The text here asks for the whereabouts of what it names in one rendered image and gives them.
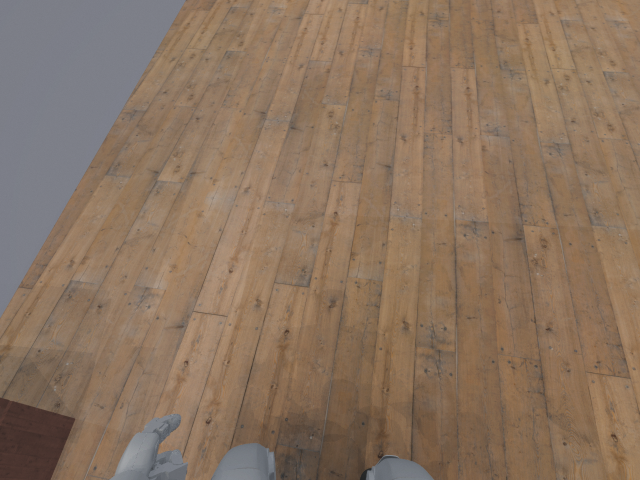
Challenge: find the robot left hand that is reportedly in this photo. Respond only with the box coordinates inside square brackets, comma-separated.
[115, 414, 188, 480]

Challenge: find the right robot thigh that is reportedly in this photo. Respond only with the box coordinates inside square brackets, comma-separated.
[366, 458, 434, 480]

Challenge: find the right robot shin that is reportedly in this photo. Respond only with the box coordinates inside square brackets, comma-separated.
[375, 455, 399, 466]

